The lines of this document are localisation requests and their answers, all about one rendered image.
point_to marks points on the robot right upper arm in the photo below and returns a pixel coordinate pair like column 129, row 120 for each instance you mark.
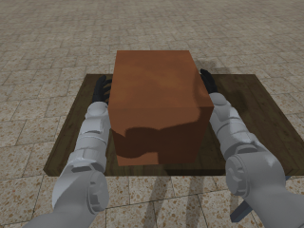
column 258, row 178

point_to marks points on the right robot forearm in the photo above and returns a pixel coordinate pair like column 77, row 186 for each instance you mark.
column 231, row 131

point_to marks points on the carton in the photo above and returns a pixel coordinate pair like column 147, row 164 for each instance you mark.
column 158, row 107

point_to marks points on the left robot forearm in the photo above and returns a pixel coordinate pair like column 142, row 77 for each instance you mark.
column 91, row 145

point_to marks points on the table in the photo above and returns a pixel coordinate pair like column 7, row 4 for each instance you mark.
column 247, row 96

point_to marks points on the left robot hand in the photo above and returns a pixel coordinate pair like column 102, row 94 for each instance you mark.
column 99, row 90

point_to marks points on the right robot hand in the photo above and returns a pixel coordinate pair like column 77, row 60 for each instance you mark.
column 208, row 81

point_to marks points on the robot left upper arm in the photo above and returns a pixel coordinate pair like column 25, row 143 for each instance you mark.
column 77, row 199

